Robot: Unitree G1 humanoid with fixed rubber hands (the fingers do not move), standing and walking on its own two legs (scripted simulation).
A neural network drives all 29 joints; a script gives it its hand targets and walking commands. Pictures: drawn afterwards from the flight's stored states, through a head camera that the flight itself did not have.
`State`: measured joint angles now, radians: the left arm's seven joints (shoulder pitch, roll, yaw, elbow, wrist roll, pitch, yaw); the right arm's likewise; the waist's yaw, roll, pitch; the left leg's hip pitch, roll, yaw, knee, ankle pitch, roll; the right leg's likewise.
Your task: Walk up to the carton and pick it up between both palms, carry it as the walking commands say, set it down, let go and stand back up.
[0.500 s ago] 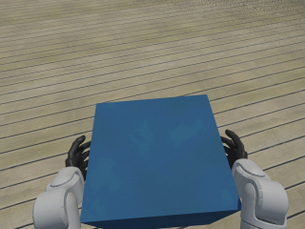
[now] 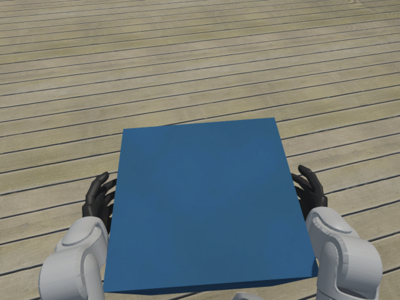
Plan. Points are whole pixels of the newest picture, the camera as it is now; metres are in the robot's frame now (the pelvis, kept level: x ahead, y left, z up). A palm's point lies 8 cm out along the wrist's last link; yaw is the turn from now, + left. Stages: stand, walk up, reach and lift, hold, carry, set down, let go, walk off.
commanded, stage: carry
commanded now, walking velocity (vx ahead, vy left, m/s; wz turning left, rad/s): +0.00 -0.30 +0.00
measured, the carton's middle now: (205, 216) +0.27 +0.00 +0.01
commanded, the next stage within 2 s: none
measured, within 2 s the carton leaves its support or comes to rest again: neither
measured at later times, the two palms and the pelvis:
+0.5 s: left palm (128, 258) +0.18 +0.12 +0.08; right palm (362, 235) +0.20 -0.23 +0.10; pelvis -0.05 -0.07 +0.01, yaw +2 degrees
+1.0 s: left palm (199, 288) +0.14 +0.02 +0.08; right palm out of the picture +0.16 -0.33 +0.09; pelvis -0.09 -0.18 +0.00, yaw +3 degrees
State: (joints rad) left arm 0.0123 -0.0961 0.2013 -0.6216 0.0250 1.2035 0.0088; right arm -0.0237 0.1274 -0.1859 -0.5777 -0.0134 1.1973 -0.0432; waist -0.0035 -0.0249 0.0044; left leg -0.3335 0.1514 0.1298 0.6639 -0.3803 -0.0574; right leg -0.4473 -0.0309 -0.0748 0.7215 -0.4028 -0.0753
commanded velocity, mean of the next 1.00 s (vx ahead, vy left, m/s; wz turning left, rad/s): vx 0.00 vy -0.30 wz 0.00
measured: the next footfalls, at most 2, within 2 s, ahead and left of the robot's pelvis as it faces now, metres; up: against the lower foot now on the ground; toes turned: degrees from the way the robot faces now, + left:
right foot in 0.02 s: +0.07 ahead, -0.12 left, +0.00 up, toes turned -5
left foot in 0.36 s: -0.02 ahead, +0.07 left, +0.00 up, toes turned +13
